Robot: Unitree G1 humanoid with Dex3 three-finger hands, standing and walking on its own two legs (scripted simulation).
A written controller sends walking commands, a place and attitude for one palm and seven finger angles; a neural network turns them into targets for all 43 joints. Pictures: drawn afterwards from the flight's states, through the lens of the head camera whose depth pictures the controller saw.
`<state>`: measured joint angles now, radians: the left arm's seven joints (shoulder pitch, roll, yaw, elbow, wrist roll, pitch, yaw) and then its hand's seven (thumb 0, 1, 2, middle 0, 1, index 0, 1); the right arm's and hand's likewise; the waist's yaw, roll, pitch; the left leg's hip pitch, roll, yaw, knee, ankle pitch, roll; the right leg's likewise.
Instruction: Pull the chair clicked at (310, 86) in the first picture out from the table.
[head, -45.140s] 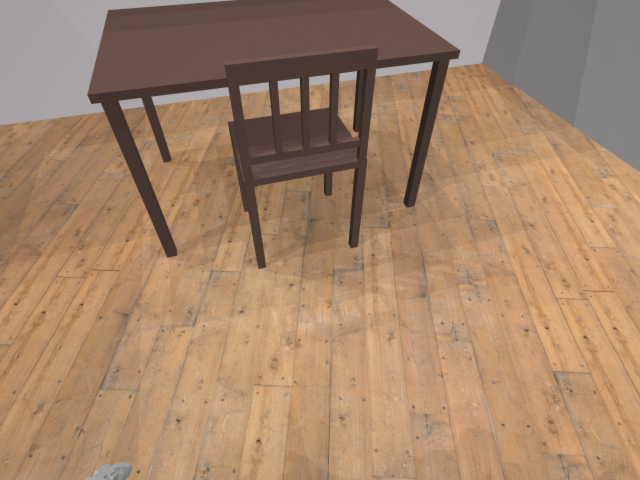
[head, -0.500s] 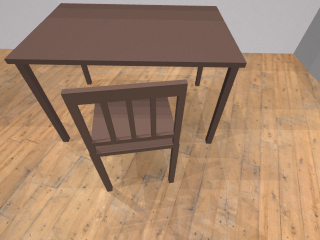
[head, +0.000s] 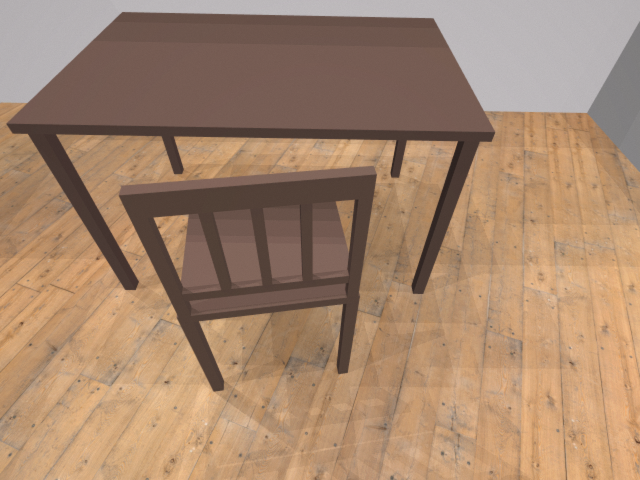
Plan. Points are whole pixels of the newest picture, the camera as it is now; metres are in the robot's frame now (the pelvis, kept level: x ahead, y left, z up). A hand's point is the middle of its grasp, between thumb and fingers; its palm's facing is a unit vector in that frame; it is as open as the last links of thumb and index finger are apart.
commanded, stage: take the last steps up to it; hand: left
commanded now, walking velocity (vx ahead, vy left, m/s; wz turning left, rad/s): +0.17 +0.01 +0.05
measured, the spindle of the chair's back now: (262, 247) +0.56 +0.14 -0.12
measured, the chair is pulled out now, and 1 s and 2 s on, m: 0.18 0.18 0.18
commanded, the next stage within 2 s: come to a stop and stand still in 0.22 s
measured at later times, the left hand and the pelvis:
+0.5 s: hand out of the picture +0.10 +0.18 -0.19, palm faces +0.09 -0.98 -0.19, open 7.3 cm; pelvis +0.09 +0.00 -0.01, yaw +3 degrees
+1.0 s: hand (220, 469) +0.18 +0.16 -0.17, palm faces +0.05 -0.97 -0.26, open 7.3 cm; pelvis +0.09 -0.04 -0.01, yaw +3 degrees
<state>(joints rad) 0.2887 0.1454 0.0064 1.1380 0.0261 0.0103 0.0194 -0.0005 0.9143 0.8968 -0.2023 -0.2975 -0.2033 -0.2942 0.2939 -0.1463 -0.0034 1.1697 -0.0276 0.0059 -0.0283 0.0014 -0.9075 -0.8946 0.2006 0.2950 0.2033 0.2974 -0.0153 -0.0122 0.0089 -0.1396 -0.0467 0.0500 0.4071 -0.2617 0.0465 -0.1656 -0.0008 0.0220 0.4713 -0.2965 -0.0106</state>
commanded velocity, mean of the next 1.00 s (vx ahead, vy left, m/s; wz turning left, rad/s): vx -0.03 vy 0.01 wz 0.01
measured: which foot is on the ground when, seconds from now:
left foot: down 0.00-0.94, up 0.96-1.00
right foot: down 0.00-0.30, up 0.32-0.50, down 0.52-1.00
